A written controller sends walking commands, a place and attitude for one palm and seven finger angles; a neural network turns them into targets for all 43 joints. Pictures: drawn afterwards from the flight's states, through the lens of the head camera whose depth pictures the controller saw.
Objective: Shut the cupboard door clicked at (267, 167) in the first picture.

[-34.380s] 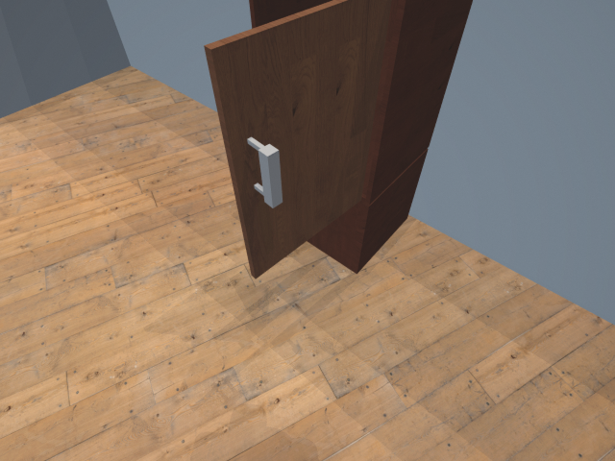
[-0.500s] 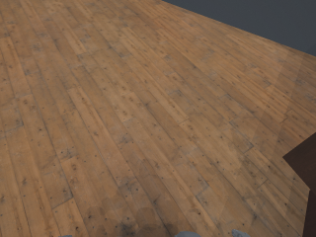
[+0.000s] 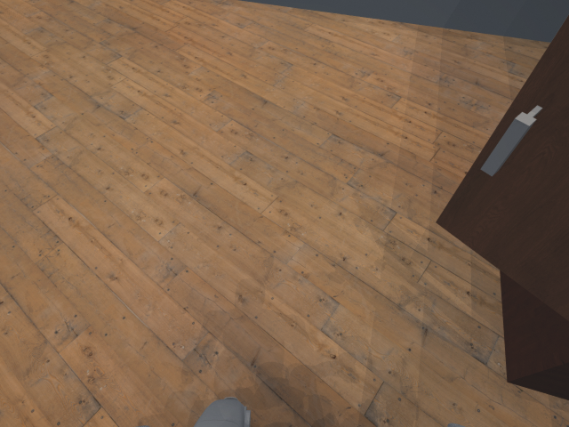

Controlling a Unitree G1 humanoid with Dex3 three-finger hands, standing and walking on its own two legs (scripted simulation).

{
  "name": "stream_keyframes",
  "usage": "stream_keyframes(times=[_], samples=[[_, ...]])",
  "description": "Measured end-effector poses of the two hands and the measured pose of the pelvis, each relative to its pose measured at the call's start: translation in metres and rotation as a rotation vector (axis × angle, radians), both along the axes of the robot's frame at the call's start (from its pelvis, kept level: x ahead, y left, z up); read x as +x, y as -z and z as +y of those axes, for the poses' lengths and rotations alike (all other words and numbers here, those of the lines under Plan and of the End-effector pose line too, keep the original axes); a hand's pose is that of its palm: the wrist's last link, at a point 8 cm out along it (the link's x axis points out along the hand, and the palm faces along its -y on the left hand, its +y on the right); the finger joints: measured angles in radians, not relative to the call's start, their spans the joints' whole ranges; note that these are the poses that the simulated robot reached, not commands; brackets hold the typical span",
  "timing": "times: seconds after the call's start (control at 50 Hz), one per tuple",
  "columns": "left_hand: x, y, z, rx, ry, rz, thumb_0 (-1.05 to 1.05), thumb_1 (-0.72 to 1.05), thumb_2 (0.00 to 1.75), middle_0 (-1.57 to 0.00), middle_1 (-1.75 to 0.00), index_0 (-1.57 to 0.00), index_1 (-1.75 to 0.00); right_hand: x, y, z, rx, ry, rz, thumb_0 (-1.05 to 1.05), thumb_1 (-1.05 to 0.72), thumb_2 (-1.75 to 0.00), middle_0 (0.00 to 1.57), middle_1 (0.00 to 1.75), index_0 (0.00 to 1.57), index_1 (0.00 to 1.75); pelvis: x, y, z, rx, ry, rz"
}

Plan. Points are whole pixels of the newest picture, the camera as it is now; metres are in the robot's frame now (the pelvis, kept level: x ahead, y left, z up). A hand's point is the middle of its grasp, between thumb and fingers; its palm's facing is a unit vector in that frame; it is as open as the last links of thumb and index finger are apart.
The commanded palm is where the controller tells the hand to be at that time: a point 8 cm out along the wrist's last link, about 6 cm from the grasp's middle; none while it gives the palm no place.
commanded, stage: turn to face it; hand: left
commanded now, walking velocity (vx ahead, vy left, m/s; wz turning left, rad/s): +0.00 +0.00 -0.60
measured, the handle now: (512, 140) +0.61 -0.39 +0.01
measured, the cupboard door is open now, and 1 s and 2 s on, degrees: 58 58 58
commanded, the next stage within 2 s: take the last steps up to it in 1.24 s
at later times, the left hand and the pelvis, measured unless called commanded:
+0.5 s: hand (177, 387) +0.19 +0.19 -0.16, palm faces -0.29 -0.92 -0.25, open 7.4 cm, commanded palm none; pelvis +0.01 +0.02 +0.00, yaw -19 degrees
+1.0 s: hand (214, 389) +0.19 +0.14 -0.18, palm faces -0.50 -0.84 -0.21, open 7.4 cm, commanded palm none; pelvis +0.03 +0.00 -0.01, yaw -34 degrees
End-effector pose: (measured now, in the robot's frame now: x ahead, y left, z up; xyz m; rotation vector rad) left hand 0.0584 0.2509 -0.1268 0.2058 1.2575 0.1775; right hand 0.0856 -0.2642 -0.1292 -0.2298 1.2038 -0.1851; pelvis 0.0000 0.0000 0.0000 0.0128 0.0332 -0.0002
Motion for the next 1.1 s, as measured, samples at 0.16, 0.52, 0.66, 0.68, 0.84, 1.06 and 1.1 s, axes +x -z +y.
stream_keyframes(times=[0.16,0.52,0.66,0.68,0.84,1.06,1.1], samples=[[0.024,0.026,0.022,-0.043,0.050,0.015,0.01,0.90,0.90,-0.20,-0.30,-0.20,-0.30,0.013,-0.008,0.029,-0.030,0.054,-0.096,0.01,-0.90,-0.90,0.20,0.30,0.20,0.30,0.011,0.011,0.027,-0.028,0.091,-0.001],[0.139,-0.004,-0.018,-0.002,0.372,-0.086,0.01,0.91,0.90,-0.20,-0.30,-0.19,-0.30,-0.115,0.008,0.022,0.024,0.351,0.037,0.01,-0.90,-0.90,0.20,0.30,0.20,0.30,0.011,0.006,0.012,-0.041,0.340,-0.025],[0.148,-0.012,-0.067,0.029,0.471,-0.125,0.00,0.90,0.90,-0.20,-0.30,-0.20,-0.30,-0.153,0.028,-0.010,0.040,0.468,0.095,0.01,-0.90,-0.90,0.20,0.30,0.20,0.30,0.007,0.012,-0.010,-0.019,0.412,-0.024],[0.146,-0.013,-0.070,0.029,0.477,-0.115,0.00,0.90,0.90,-0.20,-0.30,-0.20,-0.30,-0.152,0.025,-0.012,0.039,0.476,0.088,0.01,-0.90,-0.90,0.20,0.30,0.20,0.30,0.007,0.009,-0.011,-0.013,0.425,-0.023],[0.137,-0.004,-0.087,-0.013,0.528,-0.043,0.01,0.90,0.90,-0.20,-0.30,-0.20,-0.30,-0.135,0.002,-0.021,0.012,0.518,-0.001,0.01,-0.91,-0.90,0.20,0.30,0.20,0.30,0.011,0.000,-0.016,-0.004,0.503,-0.012],[0.164,0.029,-0.060,-0.048,0.572,0.033,0.01,0.90,0.90,-0.20,-0.30,-0.20,-0.30,-0.104,-0.014,0.009,-0.068,0.567,-0.095,0.01,-0.90,-0.90,0.20,0.30,0.20,0.30,0.037,0.010,0.012,-0.036,0.621,-0.004],[0.173,0.027,-0.058,-0.045,0.598,0.040,0.01,0.90,0.90,-0.20,-0.30,-0.20,-0.30,-0.109,-0.019,0.020,-0.069,0.580,-0.083,0.01,-0.90,-0.90,0.20,0.30,0.20,0.30,0.040,0.006,0.015,-0.044,0.650,-0.010]])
